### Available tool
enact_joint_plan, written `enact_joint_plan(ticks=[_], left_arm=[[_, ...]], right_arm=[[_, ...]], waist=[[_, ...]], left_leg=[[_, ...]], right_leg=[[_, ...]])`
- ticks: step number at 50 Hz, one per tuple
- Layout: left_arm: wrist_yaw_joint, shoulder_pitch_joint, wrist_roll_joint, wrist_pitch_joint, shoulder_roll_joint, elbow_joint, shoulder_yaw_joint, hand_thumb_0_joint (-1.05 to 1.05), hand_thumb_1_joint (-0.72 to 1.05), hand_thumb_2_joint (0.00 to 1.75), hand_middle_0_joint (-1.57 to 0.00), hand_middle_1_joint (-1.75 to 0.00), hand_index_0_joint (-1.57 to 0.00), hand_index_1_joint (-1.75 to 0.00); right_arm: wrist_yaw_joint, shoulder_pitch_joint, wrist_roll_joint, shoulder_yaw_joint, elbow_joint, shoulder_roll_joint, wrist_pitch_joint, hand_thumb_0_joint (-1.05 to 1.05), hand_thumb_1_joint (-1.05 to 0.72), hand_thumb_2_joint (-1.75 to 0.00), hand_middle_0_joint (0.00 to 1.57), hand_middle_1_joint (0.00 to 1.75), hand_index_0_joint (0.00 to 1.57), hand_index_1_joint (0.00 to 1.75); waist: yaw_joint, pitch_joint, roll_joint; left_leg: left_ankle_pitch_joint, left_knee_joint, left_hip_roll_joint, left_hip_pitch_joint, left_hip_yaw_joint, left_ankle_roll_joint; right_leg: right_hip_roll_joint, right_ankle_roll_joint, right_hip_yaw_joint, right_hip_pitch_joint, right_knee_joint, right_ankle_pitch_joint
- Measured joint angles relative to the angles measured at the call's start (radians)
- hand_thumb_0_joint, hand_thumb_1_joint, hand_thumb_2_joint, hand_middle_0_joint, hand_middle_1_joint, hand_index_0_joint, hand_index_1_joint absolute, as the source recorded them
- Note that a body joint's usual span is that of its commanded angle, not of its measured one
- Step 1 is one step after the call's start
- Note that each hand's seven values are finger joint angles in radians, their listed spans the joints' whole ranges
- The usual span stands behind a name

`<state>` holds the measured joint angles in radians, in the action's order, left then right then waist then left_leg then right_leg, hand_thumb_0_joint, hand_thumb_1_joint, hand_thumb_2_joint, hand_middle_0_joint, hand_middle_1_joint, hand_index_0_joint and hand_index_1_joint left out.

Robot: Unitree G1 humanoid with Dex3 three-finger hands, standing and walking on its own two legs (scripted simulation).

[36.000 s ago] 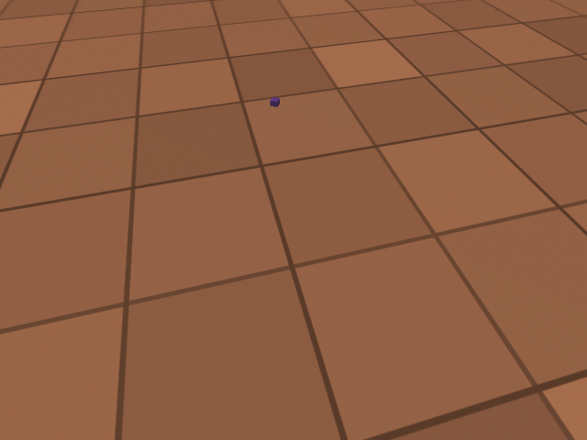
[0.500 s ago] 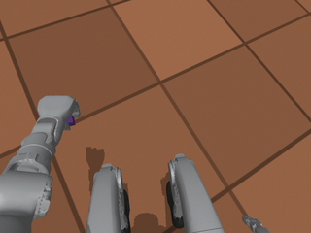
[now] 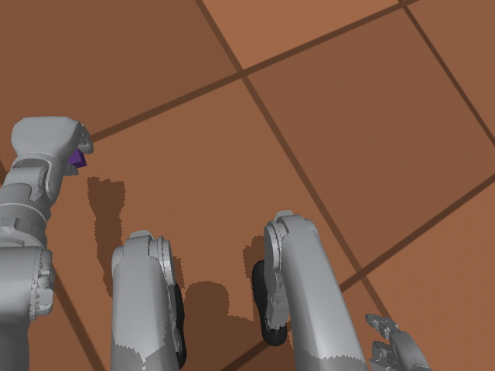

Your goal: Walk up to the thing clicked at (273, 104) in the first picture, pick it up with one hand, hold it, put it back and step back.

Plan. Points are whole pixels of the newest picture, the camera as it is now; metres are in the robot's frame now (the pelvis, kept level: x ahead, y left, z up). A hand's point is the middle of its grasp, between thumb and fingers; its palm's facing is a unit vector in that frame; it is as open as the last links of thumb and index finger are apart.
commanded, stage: crouch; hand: left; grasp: from above
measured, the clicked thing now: (65, 154) +0.47 +0.27 -0.20
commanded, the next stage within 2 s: lower in 0.66 s
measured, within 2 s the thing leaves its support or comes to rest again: neither
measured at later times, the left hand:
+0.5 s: hand (74, 164) +0.46 +0.27 -0.23, palm faces -0.46 +0.01 -0.89, open 5.5 cm
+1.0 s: hand (79, 171) +0.46 +0.27 -0.27, palm faces -0.49 -0.02 -0.87, open 5.5 cm
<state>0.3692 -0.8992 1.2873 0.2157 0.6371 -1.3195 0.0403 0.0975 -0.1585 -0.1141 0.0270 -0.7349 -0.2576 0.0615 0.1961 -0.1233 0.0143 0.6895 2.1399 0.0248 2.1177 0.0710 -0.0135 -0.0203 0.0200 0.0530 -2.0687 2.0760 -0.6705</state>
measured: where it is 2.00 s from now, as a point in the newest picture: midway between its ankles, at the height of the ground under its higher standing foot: (222, 327)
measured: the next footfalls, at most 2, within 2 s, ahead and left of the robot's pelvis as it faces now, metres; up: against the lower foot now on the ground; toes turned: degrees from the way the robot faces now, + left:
none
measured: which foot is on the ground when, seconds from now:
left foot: down 0.00-1.00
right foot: down 0.00-1.00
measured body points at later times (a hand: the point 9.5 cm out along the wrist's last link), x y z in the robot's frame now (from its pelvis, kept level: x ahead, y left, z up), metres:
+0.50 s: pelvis -0.01 +0.00 -0.06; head +0.23 +0.06 +0.31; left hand +0.48 +0.27 -0.17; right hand +0.02 -0.28 -0.17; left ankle +0.07 +0.12 -0.38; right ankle +0.09 -0.13 -0.38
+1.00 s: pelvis -0.01 +0.00 -0.09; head +0.24 +0.07 +0.28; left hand +0.48 +0.27 -0.22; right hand +0.03 -0.28 -0.18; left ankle +0.07 +0.12 -0.38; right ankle +0.09 -0.13 -0.38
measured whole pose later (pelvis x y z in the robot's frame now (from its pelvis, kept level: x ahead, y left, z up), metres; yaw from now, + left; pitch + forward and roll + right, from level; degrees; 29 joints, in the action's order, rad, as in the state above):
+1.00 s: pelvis -0.01 +0.00 -0.09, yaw -3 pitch +32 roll -9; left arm 0.39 -0.99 1.34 0.31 0.82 -1.51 0.08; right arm 0.14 -0.14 -0.16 -0.09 -0.73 -0.29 0.06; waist 0.27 -0.01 -0.04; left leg 0.69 2.44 0.02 2.33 0.14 -0.01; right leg -0.01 0.02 0.10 -2.26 2.34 -0.65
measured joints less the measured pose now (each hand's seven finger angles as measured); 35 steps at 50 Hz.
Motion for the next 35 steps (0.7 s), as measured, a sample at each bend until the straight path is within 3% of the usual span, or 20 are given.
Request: enact_joint_plan(ticks=[8,16,35], left_arm=[[-0.014,-0.021,0.017,0.033,0.035,-0.034,0.021,-0.10,0.48,0.07,-0.94,-0.09,-1.21,-0.13],[0.007,-0.053,0.049,0.058,0.074,-0.084,0.024,-0.10,0.50,0.04,-0.94,-0.10,-1.21,-0.12],[0.013,-0.099,0.043,0.050,0.132,-0.156,0.034,-0.11,0.51,0.01,-0.94,-0.08,-1.22,-0.11]], right_arm=[[0.021,0.001,-0.008,-0.019,-0.006,0.007,-0.016,0.00,-0.92,-0.90,0.20,0.30,0.20,0.29],[0.031,-0.012,-0.018,-0.029,-0.014,0.002,-0.014,0.00,-0.92,-0.90,0.20,0.30,0.20,0.29],[0.035,-0.009,-0.029,-0.084,-0.016,-0.009,-0.004,0.00,-0.92,-0.90,0.20,0.30,0.20,0.29]], waist=[[0.013,0.016,-0.016],[0.030,0.036,-0.022],[0.060,0.079,-0.024]], left_leg=[[0.011,0.073,0.004,0.048,0.014,0.002],[-0.004,0.145,-0.001,0.113,0.020,-0.003],[-0.004,0.246,-0.001,0.186,0.041,0.001]], right_leg=[[0.007,-0.001,0.009,-0.045,0.064,-0.004],[0.005,0.002,0.011,-0.102,0.130,0.009],[0.012,0.004,0.025,-0.172,0.221,0.015]])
